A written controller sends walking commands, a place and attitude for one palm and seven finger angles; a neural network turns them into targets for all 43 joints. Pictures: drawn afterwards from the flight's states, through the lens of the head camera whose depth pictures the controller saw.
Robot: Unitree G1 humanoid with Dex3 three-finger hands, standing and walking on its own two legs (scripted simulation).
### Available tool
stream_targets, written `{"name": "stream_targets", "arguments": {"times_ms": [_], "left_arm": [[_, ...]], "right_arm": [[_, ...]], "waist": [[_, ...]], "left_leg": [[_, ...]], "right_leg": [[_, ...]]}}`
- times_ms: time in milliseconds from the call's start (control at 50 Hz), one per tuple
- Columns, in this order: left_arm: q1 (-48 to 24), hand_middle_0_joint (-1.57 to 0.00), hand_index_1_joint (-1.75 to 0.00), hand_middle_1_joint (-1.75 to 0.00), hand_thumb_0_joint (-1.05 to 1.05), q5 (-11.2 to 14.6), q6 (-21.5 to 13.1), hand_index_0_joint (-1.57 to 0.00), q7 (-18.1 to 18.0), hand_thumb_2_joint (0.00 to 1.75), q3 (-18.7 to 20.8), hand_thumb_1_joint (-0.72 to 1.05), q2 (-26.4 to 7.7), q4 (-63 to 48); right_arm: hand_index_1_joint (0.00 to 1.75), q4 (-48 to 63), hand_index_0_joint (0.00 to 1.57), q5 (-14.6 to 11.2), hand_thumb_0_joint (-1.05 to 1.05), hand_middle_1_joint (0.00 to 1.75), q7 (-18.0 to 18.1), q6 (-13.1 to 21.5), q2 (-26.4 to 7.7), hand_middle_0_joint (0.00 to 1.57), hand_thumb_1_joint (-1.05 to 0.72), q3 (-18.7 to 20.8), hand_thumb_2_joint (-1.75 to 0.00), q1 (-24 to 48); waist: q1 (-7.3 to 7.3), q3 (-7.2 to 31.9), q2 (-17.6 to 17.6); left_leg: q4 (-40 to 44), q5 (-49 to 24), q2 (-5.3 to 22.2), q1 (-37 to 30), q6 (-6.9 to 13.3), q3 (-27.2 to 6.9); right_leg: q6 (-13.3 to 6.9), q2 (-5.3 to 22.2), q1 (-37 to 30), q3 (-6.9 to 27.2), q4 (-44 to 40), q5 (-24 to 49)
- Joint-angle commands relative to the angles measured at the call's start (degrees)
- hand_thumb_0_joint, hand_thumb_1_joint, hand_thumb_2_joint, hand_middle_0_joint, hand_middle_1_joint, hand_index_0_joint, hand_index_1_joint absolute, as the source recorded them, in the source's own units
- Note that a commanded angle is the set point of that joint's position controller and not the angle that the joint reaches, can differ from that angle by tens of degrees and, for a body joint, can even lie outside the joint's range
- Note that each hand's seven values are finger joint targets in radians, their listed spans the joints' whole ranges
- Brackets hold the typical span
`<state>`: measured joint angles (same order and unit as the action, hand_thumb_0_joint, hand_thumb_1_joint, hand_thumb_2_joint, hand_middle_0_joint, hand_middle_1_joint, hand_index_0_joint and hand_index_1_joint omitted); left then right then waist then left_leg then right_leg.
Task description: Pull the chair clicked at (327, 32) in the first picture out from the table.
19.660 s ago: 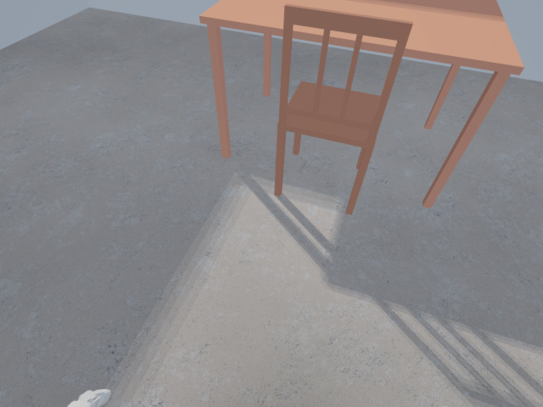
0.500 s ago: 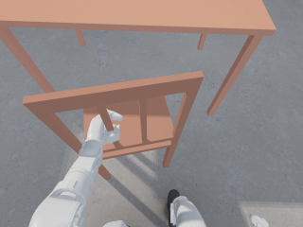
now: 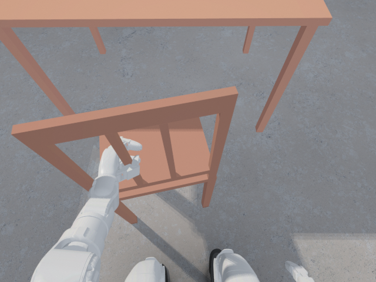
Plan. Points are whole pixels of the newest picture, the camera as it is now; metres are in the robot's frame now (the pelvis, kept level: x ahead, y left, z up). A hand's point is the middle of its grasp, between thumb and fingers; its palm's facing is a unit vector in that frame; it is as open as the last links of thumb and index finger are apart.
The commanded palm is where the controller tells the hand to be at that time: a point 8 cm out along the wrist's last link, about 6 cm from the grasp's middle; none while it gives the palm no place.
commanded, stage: step backward, pulling the chair out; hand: left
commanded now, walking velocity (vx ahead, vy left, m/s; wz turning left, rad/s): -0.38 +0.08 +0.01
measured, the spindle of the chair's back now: (128, 162) +0.38 +0.16 -0.07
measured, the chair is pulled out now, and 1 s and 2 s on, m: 0.33 0.52 0.70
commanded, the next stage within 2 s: stop walking, hand still on the chair in 1.12 s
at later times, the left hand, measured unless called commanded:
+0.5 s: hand (129, 199) +0.29 +0.14 -0.06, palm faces +0.06 -0.98 -0.19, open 5.2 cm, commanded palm +0.27 +0.19 -0.05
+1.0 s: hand (121, 254) +0.17 +0.14 -0.06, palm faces +0.09 -0.98 -0.20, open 5.2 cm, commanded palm +0.15 +0.19 -0.05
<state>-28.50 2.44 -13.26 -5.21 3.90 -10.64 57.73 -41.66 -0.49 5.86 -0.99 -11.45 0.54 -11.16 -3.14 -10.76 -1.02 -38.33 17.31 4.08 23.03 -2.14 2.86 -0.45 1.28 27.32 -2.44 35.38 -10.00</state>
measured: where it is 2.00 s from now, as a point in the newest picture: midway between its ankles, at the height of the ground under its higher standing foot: outside the picture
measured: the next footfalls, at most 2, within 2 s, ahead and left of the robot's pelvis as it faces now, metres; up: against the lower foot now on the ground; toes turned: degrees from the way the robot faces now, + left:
left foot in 0.16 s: +0.00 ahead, +0.15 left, +0.00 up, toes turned +3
right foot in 0.34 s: +0.03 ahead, -0.12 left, +0.00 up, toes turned -3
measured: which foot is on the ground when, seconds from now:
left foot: down 0.00-0.00, up 0.02-0.14, down 0.16-0.44, up 0.46-0.58, down 0.60-0.96, up 0.98-1.00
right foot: down 0.00-0.22, up 0.24-0.32, down 0.34-0.66, up 0.68-0.84, down 0.86-1.00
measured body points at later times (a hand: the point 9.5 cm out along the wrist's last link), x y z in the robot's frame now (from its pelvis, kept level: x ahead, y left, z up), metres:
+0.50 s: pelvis -0.08 +0.00 +0.00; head +0.01 -0.01 +0.44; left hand +0.28 +0.19 -0.05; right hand +0.00 -0.26 -0.14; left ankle -0.06 +0.14 -0.71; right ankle -0.01 -0.12 -0.72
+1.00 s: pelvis -0.20 -0.01 +0.01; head -0.09 -0.02 +0.45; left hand +0.16 +0.20 -0.04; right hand -0.12 -0.25 -0.13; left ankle -0.13 +0.15 -0.70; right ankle -0.20 -0.13 -0.72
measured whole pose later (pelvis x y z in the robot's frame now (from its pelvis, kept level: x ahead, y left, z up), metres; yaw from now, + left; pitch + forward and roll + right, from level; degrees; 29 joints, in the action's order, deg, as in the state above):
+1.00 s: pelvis -0.20 -0.01 +0.01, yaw -4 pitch +2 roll -2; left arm -29.7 3.1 -14.8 -5.8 9.1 -12.4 62.1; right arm -43.6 -0.9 4.3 -0.2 -11.1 0.1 -8.6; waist -2.4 -12.7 -2.8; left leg -40.6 15.6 6.4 26.5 -2.8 -0.7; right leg -0.5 -1.5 16.5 -1.7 29.0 -13.8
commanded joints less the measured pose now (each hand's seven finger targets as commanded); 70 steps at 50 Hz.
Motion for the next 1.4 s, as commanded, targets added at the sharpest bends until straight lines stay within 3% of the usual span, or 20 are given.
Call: {"name": "stream_targets", "arguments": {"times_ms": [0,120,220,260,320,380,420,520,580,660,740,800,880,920,940,1060,1140,1180,1240,1380], "left_arm": [[-16.16,-0.5,-1.45,-1.45,0.0,-2.49,-4.11,-0.5,-1.78,0.9,1.3,0.9,-12.38,-8.18],[-14.79,-0.5,-1.45,-1.45,0.0,-1.63,-2.49,-0.5,-1.65,0.9,0.92,0.9,-11.34,-7.64],[-17.91,-0.5,-1.45,-1.45,0.0,-1.57,-2.98,-0.5,-0.74,0.9,-1.86,0.9,-7.53,-14.63],[-18.14,-0.5,-1.45,-1.45,0.0,-1.82,-2.87,-0.5,-0.87,0.9,-2.05,0.9,-6.69,-14.18],[-20.74,-0.5,-1.45,-1.45,0.0,-2.35,-3.6,-0.5,-0.99,0.9,-1.79,0.9,-7.2,-11.83],[-21.72,-0.5,-1.45,-1.45,0.0,-3.36,-5.21,-0.5,-1.54,0.9,-0.56,0.9,-10.72,-8.88],[-16.49,-0.5,-1.45,-1.45,0.0,-2.43,-4.17,-0.5,-1.81,0.9,2.21,0.9,-13.98,-4.64],[-14.58,-0.5,-1.45,-1.45,0.0,-2.42,-2.11,-0.5,-1.75,0.9,2.64,0.9,-13.59,-5.21],[-12.73,-0.5,-1.45,-1.45,0.0,-1.51,-1.59,-0.5,-1.3,0.9,0.88,0.9,-10.59,-8.17],[-16.43,-0.5,-1.45,-1.45,0.0,-1.38,-2.25,-0.5,-0.66,0.9,-2.06,0.9,-6.75,-15.13],[-18.45,-0.5,-1.45,-1.45,0.0,-1.75,-2.8,-0.5,-0.73,0.9,-2.49,0.9,-5.06,-14.3],[-20.1,-0.5,-1.45,-1.45,0.0,-2.97,-4.61,-0.5,-0.77,0.9,-2.33,0.9,-6.17,-11.31],[-18.09,-0.5,-1.45,-1.45,0.0,-4.36,-6.25,-0.5,-0.73,0.9,0.5,0.9,-10.9,-7.97],[-15.42,-0.5,-1.45,-1.45,0.0,-3.06,-5.96,-0.5,-1.59,0.9,5.68,0.9,-17.52,-5.61],[-14.33,-0.5,-1.45,-1.45,0.0,-2.86,-4.84,-0.5,-1.48,0.9,6.27,0.9,-17.51,-4.74],[-10.09,-0.5,-1.45,-1.45,0.0,-1.82,-1.4,-0.5,-1.87,0.9,5.24,0.9,-14.35,-6.63],[-11.06,-0.5,-1.45,-1.45,0.0,-0.43,0.92,-0.5,-1.83,0.9,1.28,0.9,-10.78,-7.73],[-13.08,-0.5,-1.45,-1.45,0.0,-0.28,0.84,-0.5,-1.14,0.9,-1.38,0.9,-7.24,-9.63],[-17.24,-0.5,-1.45,-1.45,0.0,-0.82,-0.31,-0.5,-0.76,0.9,-2.14,0.9,-7.24,-25.53],[-7.52,-0.5,-1.45,-1.45,0.0,-1.2,3.51,-0.5,-0.75,0.9,-2.0,0.9,-7.5,-20.63]], "right_arm": [[0.3,3.51,0.2,-0.72,0.0,0.3,1.27,2.56,-9.37,0.2,-0.9,3.78,-0.9,-3.26],[0.3,2.08,0.2,-1.35,0.0,0.3,1.4,3.34,-10.61,0.2,-0.9,2.33,-0.9,-4.31],[0.3,6.21,0.2,-0.21,0.0,0.3,1.42,2.02,-10.76,0.2,-0.9,2.78,-0.9,-1.86],[0.3,6.24,0.2,-0.1,0.0,0.3,1.07,2.15,-10.27,0.2,-0.9,2.86,-0.9,-2.22],[0.3,4.08,0.2,0.01,0.0,0.3,0.38,3.24,-10.68,0.2,-0.9,3.84,-0.9,-5.6],[0.3,1.66,0.2,-0.11,0.0,0.3,0.97,3.06,-10.81,0.2,-0.9,3.95,-0.9,-7.76],[0.3,1.77,0.2,-0.89,0.0,0.3,1.51,3.1,-10.9,0.2,-0.9,4.39,-0.9,-5.76],[0.3,1.87,0.2,-0.76,0.0,0.3,1.24,3.46,-10.64,0.2,-0.9,2.53,-0.9,-2.68],[0.3,2.99,0.2,-0.92,0.0,0.3,1.6,3.42,-10.54,0.2,-0.9,2.05,-0.9,-3.96],[0.3,6.96,0.2,0.3,0.0,0.3,0.97,2.01,-10.52,0.2,-0.9,2.32,-0.9,-0.08],[0.3,4.49,0.2,0.42,0.0,0.3,-0.44,2.93,-10.14,0.2,-0.9,3.55,-0.9,-3.94],[0.3,1.93,0.2,0.52,0.0,0.3,-1.35,3.77,-10.43,0.2,-0.9,3.95,-0.9,-6.38],[0.3,0.93,0.2,0.17,0.0,0.3,-1.54,2.98,-10.43,0.2,-0.9,3.48,-0.9,-5.59],[0.3,2.16,0.2,-0.83,0.0,0.3,0.16,2.77,-10.47,0.2,-0.9,4.17,-0.9,-4.44],[0.3,3.42,0.2,-1.19,0.0,0.3,0.29,2.59,-9.97,0.2,-0.9,3.91,-0.9,-1.26],[0.3,5.0,0.2,-1.08,0.0,0.3,0.5,2.31,-9.01,0.2,-0.9,1.3,-0.9,0.36],[0.3,4.88,0.2,-1.38,0.0,0.3,1.96,1.71,-10.96,0.2,-0.9,2.04,-0.9,-2.53],[0.3,6.01,0.2,-1.03,0.0,0.3,1.68,1.23,-12.2,0.2,-0.9,2.89,-0.9,-3.31],[0.3,8.53,0.2,-0.05,0.0,0.3,0.53,1.47,-9.44,0.2,-0.9,1.71,-0.9,-0.17],[0.3,9.17,0.2,-1.41,0.0,0.3,-0.36,2.89,-9.73,0.2,-0.9,1.59,-0.9,-2.72]], "waist": [[1.59,30.09,10.19],[0.7,29.53,7.87],[1.6,26.35,-14.28],[1.82,23.8,-13.79],[0.5,25.34,-5.0],[-1.23,31.58,-1.44],[0.33,33.26,4.43],[2.26,29.25,8.14],[0.96,30.5,8.62],[1.93,25.09,-16.33],[0.92,24.42,-7.69],[-0.29,27.57,-11.31],[-0.03,30.92,-10.12],[0.29,34.86,7.02],[1.54,33.45,9.01],[2.68,29.18,7.18],[1.31,27.75,8.79],[1.6,26.87,-1.38],[1.86,26.64,-20.04],[1.2,25.16,-2.13]], "left_leg": [[-11.48,14.26,-1.95,-3.2,-0.32,-4.03],[7.94,3.25,-0.47,-8.13,0.59,-3.62],[17.62,-15.86,12.46,-0.66,6.77,-12.14],[15.49,-23.03,14.5,-1.33,7.76,-12.0],[5.37,-39.12,12.68,-12.43,5.21,-9.87],[1.68,-30.55,6.83,-10.5,0.2,-4.09],[-5.33,-1.93,2.0,-5.41,-1.06,-4.39],[-5.64,11.01,-0.67,-2.16,0.12,-7.42],[11.4,-0.51,0.65,-6.93,0.88,-4.76],[18.57,-18.9,14.87,-0.69,8.21,-15.85],[8.67,-48.0,16.93,-18.06,9.85,-15.58],[4.44,-57.7,14.78,-30.76,7.38,-13.95],[0.05,-49.37,10.4,-23.09,3.62,-6.81],[-4.31,-18.16,3.8,-6.65,-0.25,-2.38],[-8.65,2.84,0.98,-0.55,-0.46,-4.49],[-3.87,6.04,-0.98,0.3,-0.27,-6.96],[11.46,-11.21,2.37,-9.89,0.76,-5.45],[13.79,-28.03,9.41,-14.14,4.78,-11.74],[14.91,-31.06,12.92,-15.11,9.37,-15.6],[10.28,0.92,3.0,-9.53,3.69,-6.03]], "right_leg": [[-5.96,19.09,-15.1,18.15,-16.23,13.06],[-2.07,13.64,-17.16,8.86,-11.71,11.73],[1.21,3.21,-17.79,2.62,6.77,-0.92],[0.51,2.17,-15.05,2.43,9.64,-7.58],[-0.53,3.61,-13.93,4.26,-0.71,10.67],[-2.69,10.07,-23.24,9.39,-4.07,41.28],[-5.88,16.34,-24.71,15.28,-6.93,45.55],[-5.58,17.86,-19.34,12.66,-12.77,19.14],[-1.59,12.76,-20.26,8.11,-8.71,14.99],[1.13,2.12,-15.12,2.02,11.21,-7.26],[0.03,1.04,-6.01,3.18,6.42,-13.14],[0.02,0.72,-5.4,2.58,-6.61,-6.52],[-0.73,4.64,-17.43,4.22,-12.14,24.52],[-3.07,12.02,-33.31,10.13,-6.52,54.02],[-5.18,16.61,-31.57,13.0,-6.42,54.83],[-5.39,16.34,-28.16,8.99,-5.77,39.05],[-2.37,13.05,-22.61,6.84,-3.7,28.39],[1.52,4.79,-16.26,3.15,-0.63,13.47],[1.11,1.42,-12.4,1.64,6.11,-14.92],[0.42,3.05,-21.6,4.46,-13.46,-9.2]]}}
